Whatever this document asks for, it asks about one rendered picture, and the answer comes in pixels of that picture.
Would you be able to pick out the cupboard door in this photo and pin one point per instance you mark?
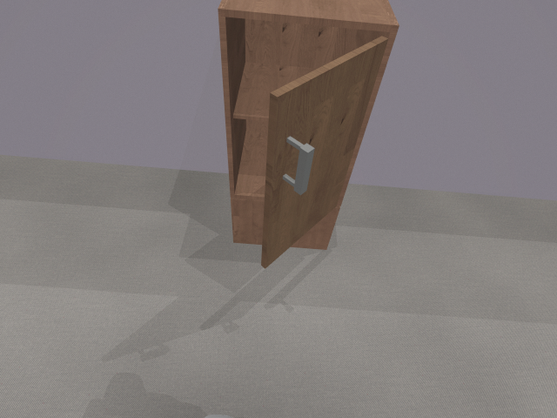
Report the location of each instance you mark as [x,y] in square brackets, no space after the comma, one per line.
[325,109]

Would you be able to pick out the handle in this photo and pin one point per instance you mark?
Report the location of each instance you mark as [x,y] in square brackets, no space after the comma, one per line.
[304,166]

